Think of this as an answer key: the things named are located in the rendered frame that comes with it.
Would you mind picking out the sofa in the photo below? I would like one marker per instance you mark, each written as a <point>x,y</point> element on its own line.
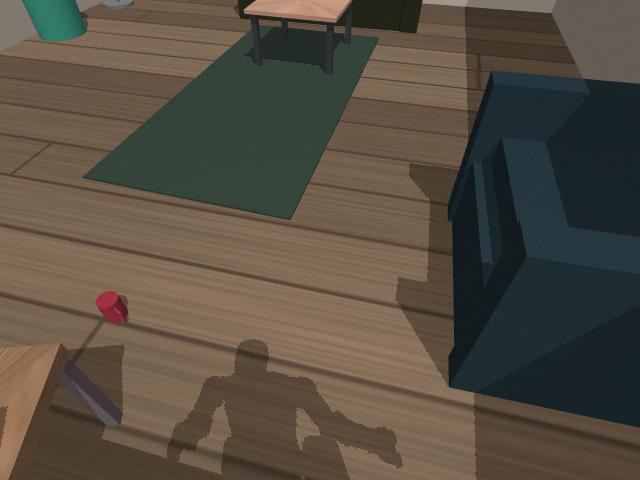
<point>393,15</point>

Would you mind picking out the armchair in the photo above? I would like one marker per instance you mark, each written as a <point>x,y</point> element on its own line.
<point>545,214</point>

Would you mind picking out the mug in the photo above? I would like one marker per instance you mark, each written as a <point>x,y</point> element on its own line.
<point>112,307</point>

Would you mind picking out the coffee table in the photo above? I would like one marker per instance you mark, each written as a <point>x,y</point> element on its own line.
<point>316,10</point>

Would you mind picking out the chair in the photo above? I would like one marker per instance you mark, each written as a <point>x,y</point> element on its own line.
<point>29,376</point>

